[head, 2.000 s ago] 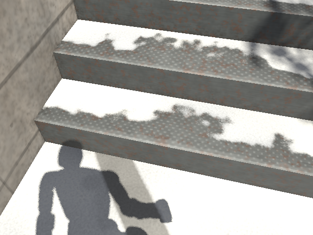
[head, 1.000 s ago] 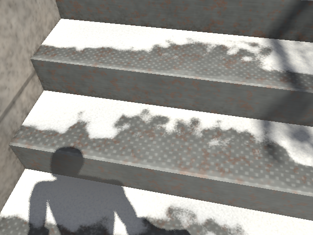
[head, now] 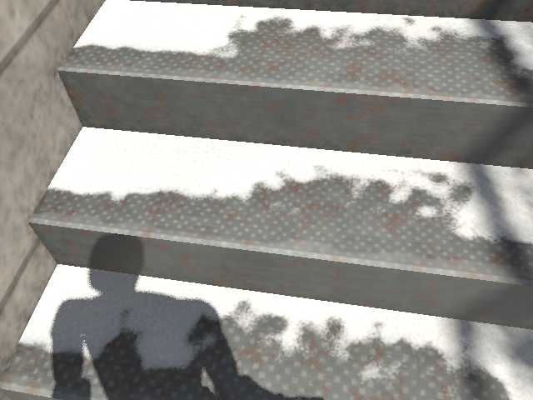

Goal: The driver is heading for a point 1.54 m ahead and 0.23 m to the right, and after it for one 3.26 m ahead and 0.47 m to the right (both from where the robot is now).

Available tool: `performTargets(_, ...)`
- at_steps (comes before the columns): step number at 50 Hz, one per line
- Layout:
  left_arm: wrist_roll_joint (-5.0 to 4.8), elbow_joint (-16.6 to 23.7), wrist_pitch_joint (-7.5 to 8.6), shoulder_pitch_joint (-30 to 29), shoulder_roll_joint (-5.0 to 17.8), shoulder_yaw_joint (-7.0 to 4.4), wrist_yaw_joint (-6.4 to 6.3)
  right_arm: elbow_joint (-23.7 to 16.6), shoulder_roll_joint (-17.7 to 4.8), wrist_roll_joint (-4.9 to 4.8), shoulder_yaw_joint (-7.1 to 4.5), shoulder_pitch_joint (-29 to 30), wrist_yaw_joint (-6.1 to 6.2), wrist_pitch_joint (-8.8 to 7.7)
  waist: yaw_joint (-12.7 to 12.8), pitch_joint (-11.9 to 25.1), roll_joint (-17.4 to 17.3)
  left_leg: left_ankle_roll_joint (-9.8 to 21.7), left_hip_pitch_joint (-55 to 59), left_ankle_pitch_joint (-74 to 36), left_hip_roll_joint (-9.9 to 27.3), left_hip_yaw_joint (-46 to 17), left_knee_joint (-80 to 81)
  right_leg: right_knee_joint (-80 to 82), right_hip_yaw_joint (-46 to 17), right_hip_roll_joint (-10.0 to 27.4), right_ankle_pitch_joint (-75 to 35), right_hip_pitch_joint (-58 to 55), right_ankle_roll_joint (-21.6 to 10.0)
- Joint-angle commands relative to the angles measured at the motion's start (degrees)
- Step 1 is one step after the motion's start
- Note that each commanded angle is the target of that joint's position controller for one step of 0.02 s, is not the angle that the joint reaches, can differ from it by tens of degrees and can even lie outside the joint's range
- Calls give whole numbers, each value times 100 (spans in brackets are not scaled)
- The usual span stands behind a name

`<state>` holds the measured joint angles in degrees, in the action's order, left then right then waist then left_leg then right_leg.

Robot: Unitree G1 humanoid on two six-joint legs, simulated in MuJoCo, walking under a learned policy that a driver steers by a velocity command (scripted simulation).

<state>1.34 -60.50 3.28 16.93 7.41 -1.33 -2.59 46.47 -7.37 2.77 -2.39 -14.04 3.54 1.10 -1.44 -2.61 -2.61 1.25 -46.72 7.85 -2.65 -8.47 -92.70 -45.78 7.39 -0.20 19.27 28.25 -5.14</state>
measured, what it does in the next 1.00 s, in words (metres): climbs: left foot, then right foot 0.17 m higher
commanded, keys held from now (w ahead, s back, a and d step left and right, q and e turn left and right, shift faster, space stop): no key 0.08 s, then w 0.92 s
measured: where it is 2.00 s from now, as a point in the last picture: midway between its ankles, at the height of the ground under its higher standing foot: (254, 53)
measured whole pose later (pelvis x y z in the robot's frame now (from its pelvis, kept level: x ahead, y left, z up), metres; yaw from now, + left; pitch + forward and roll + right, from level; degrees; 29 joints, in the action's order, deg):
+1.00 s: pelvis +0.42 +0.01 +0.17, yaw +1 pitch +1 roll -2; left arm 1.5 -63.8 5.1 24.0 10.2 -3.1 -0.3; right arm 40.4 -8.4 1.8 -2.0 -6.8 0.1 -4.3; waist -1.1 3.3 -1.7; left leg 9.0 -59.0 4.5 -1.7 -6.0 -114.2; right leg -46.5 10.3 -3.0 26.3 22.5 -5.9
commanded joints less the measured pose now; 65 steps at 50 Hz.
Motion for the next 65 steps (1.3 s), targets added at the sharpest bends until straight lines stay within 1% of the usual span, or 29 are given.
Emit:
performTargets(1, -2, 79, 51, 445, 532, -144, -86, -111, -15, -16, 31, -393, -43, 56, -18, 484, 791, -266, -761, 100, 223, 180, 80, 1710, -1972, 1330, -1223, -1358, -803)
performTargets(6, 119, 282, -138, 419, 876, -308, -340, -231, -99, -184, 107, -28, -191, 206, 255, 433, 1024, -483, 728, 1557, 789, 983, 3521, 2806, -2185, 1352, 1032, -1219, -899)
performTargets(8, 182, 327, -165, 678, 1010, -408, -191, -61, -196, -246, 62, -255, -249, 158, 442, 558, 1049, -246, 1877, 1923, 447, 1462, 4345, 3117, -2136, 1456, 1644, -860, -863)
performTargets(11, 81, 350, -182, 259, 754, -388, 37, 563, 91, -181, 82, -1522, -179, -29, -66, 301, 358, 154, 3796, 1057, 0, 1923, 6066, 2294, -1610, 1026, 2279, 133, -637)
performTargets(12, 101, 362, -199, 227, 590, -345, 107, 735, 76, -128, 85, -1896, -155, -127, -182, 147, -130, 86, 4240, 1455, 168, 1457, 6807, 1310, -1168, 655, 1901, 374, -519)
performTargets(13, 49, 444, -176, 177, 66, -189, 182, 683, -343, -48, 47, -2150, -127, -271, -237, 212, -1277, 172, 4640, 2586, 1552, -597, 7856, -632, -485, 153, 1146, 1031, -161)
performTargets(14, -37, 652, -176, 60, 302, -256, 243, 796, -814, -4, -71, -2376, -71, -193, -203, 94, -1715, 844, 4601, 4509, 2478, -2760, 8702, -1971, -467, -148, 1003, 2181, 17)
performTargets(16, 128, 784, -141, -325, 487, -289, 381, 705, -785, -114, -49, -1606, -82, -226, 79, -496, -348, 1030, 3804, 4310, 2267, -2566, 8723, -3605, -870, 148, 159, 2630, 190)
performTargets(19, 75, 819, -78, -407, 439, -291, 504, 833, -565, -74, -22, -1507, -66, -477, 114, -248, 118, 763, 4015, 2276, 1487, -1026, 8259, -3957, -682, 180, -633, 2683, 313)
performTargets(24, 99, 1212, -216, -902, -210, -22, 313, 1520, -223, -95, 89, -2429, -277, -629, -138, -322, -260, 871, 3895, 2425, 1551, -894, 7753, -7111, -529, 60, -529, 4546, 143)
performTargets(31, 46, 2708, -163, -3022, -267, 327, 191, 1882, -272, -140, 174, -2399, -309, -884, -135, -919, -302, 819, 3914, 1316, 1533, -407, 8384, -7083, -360, 402, 761, 5942, -142)
performTargets(35, -171, 2862, -296, -2716, -304, 427, 242, 1563, -594, -377, 131, -2050, -58, -748, -52, -498, 207, 1059, 3128, -3051, 1408, 723, 9525, -4022, 514, 320, 884, 2426, -425)
performTargets(38, -345, 2001, -368, -170, 131, 118, 118, 1383, -1458, -515, -60, -2076, -163, -828, 1156, 1449, -788, 1095, 3704, -9304, 1751, 914, 6470, -2822, 528, -528, 1048, -1083, -610)
performTargets(39, -47, 1727, -341, 569, 619, -78, 92, 1218, -1574, -519, -135, -1644, -312, -894, 1619, 1798, -872, 887, 3615, -8762, 1465, 1035, 4851, -1746, 35, -486, 1154, -1770, -715)
performTargets(40, 74, 1387, -290, 1102, 1255, -299, 9, 822, -1162, -452, -132, -1132, -544, -975, 1590, 1856, 426, 528, 1569, -4703, 354, 785, 2254, 345, -3396, 950, 2504, -2666, -1387)
performTargets(41, -1, 1272, -387, 1044, 1661, -432, -69, 371, -936, -167, -210, -558, -729, -1030, 1390, 2215, 1564, 481, 684, -357, -482, 107, -97, 3035, -6541, 1695, 2628, -2617, -1564)
performTargets(42, -69, 1205, -318, 215, 1351, -391, -72, 21, -450, 28, -116, -583, -789, -1002, 637, 1536, 1023, 576, -25, -548, -76, -343, -1105, 2951, -6192, 1744, 3645, -1981, -1353)
performTargets(44, 2, 680, -71, 21, 256, -166, 64, -284, -20, 72, 22, -236, -675, -906, 181, 205, -30, 696, -634, -916, 180, 187, -1942, 2396, -4558, 1622, 3123, -310, -949)
performTargets(46, 141, 244, 203, -9, -351, -8, 155, -400, 373, -86, 165, -373, -499, -674, -247, -40, 125, 798, -983, -546, 95, 15, -2748, 2251, -3126, 1410, 1403, 268, -625)
performTargets(48, 16, -106, 401, 179, -167, -37, 268, -744, 766, -62, 327, -8, -317, -489, -402, -333, 290, 870, -1951, -5, 168, -78, -3147, 2441, -2340, 1223, 238, 123, -398)
performTargets(51, -33, -34, 557, 180, 162, -3, 396, -944, 293, -206, 258, 656, -209, -333, -315, -402, 106, 739, -1829, -142, 145, 763, -2227, 3010, -1356, 912, -931, 244, -356)
performTargets(53, -63, -292, 700, 964, 526, -46, 370, -1228, 464, -76, 337, 1292, -50, -286, -68, -345, 434, 753, -3047, 624, 255, 1006, -3341, 3249, -1524, 1096, -1417, -844, -517)
performTargets(57, -60, -638, 472, 2105, 426, -14, 170, -2085, 514, -69, 560, 2786, -167, -337, 431, -353, 448, 853, -3581, 1650, 696, 1638, -1498, 3813, -1055, 896, -1856, -2225, -242)
performTargets(59, -306, -379, 373, 1907, 447, 3, -24, -2127, 522, -353, 665, 2721, -335, -274, 460, 222, 663, 873, -455, 1341, 615, 2265, 1189, 4932, -557, 797, -3627, -1400, -516)
performTargets(60, -357, -69, 478, 1760, 640, 13, -10, -1920, 433, -503, 610, 2393, -367, -315, 311, 799, 550, 830, 1249, 1300, 160, 2615, 1947, 4272, -513, 991, -7118, -1245, -761)
performTargets(61, -324, 79, 606, 1738, 1268, -138, 57, -1663, 242, -488, 441, 1290, -295, -264, -222, 1740, 1139, 831, 2213, 1490, -181, 2532, 2008, 3151, -432, 1304, -9801, -1966, -827)
performTargets(63, -511, 463, 790, 1072, 2009, -485, 252, -1183, -600, -242, 88, -437, -202, -193, -1152, 2926, 1490, 976, 3254, 1309, -153, 1627, 3670, 542, -527, 1404, -10108, -3114, -520)
performTargets(64, -540, 733, 917, 1305, 1327, -381, 412, -844, -1271, -75, -167, -899, -171, -255, -960, 3227, 693, 1597, 4387, 2918, 1116, -1085, 4887, -1481, -763, 760, -7916, -1323, -255)
performTargets(65, -246, 945, 880, 1023, 947, -433, 642, -538, -1627, -75, -349, -906, -124, -81, -925, 3014, -700, 2168, 4560, 3675, 2084, -4514, 7545, -4245, -1014, -652, -1533, 313, 52)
